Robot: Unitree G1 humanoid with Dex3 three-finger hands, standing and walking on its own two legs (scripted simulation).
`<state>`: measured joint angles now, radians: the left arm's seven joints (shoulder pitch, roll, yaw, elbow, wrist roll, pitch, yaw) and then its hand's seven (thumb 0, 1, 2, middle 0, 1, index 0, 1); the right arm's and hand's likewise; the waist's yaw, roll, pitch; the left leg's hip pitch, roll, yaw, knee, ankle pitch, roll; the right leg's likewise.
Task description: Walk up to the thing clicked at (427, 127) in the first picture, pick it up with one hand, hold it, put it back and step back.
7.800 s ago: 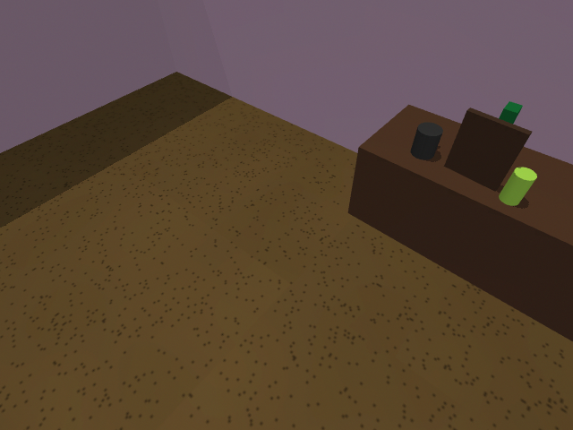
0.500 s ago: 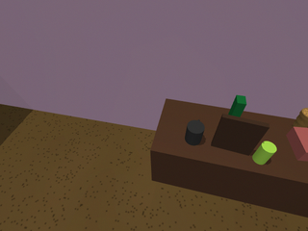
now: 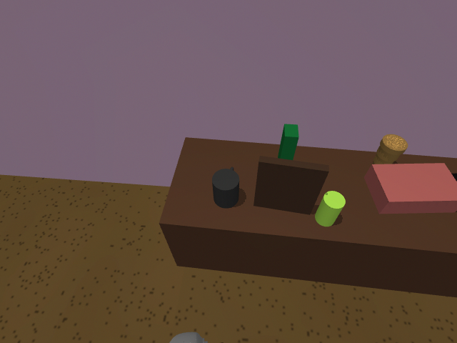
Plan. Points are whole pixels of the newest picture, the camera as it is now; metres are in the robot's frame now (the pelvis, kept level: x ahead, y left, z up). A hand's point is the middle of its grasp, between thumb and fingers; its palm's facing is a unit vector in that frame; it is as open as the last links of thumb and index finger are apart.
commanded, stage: walk up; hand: left
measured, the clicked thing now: (227, 185) +0.65 +0.06 -0.30
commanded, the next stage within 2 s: none
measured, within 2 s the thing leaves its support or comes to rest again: neither
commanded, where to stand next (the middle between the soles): +0.18 -0.13 m, yaw -3 degrees
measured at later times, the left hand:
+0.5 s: hand (193, 301) +0.23 +0.11 -0.15, palm faces -0.15 -0.91 -0.39, open 7.4 cm
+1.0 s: hand (195, 304) +0.22 +0.10 -0.13, palm faces -0.03 -0.87 -0.48, open 7.4 cm
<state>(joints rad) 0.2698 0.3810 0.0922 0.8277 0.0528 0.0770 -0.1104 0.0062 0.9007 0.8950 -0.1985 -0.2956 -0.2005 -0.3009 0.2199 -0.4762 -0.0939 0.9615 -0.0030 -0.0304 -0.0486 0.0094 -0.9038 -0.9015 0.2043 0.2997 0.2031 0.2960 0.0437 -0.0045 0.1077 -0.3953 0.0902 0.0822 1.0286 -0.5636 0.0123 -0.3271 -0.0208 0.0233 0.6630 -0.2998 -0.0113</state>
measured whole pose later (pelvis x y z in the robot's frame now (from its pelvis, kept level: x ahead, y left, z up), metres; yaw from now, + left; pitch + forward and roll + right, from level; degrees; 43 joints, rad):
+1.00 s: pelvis +0.11 -0.18 -0.01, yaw -2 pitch -1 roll +1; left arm 0.18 0.37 0.06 0.86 0.03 -0.05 0.03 0.01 0.89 0.89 -0.20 -0.30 -0.21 -0.30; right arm 0.22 -0.45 -0.08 0.91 -0.01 0.04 0.01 0.01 -0.90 -0.90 0.21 0.30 0.20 0.30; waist 0.02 0.07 0.14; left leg -0.41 0.01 -0.11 0.95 -0.48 -0.01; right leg -0.40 -0.06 -0.04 0.75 -0.33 -0.01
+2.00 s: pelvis +0.11 -0.15 +0.02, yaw -3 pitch -3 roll +0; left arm 0.07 0.34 0.02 1.14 0.01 -0.03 -0.01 0.01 0.90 0.90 -0.20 -0.30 -0.20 -0.30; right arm 0.09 -0.36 -0.02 1.14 0.00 0.01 0.02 0.01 -0.90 -0.90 0.21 0.30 0.20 0.30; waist -0.01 0.01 0.06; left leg -0.11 0.03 -0.02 0.38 -0.21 -0.03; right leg -0.17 -0.04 0.03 0.38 -0.16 0.04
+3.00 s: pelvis +0.11 -0.16 +0.03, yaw -3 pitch -3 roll +0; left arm 0.11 0.36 0.00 1.13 0.01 -0.01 -0.01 0.01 0.90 0.90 -0.20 -0.30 -0.20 -0.30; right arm 0.11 -0.36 -0.02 1.14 -0.01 0.00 0.02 0.01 -0.90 -0.90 0.21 0.30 0.20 0.30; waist -0.01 0.00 0.06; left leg -0.10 0.04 -0.02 0.34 -0.20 -0.05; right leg -0.17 -0.03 0.03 0.36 -0.15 0.03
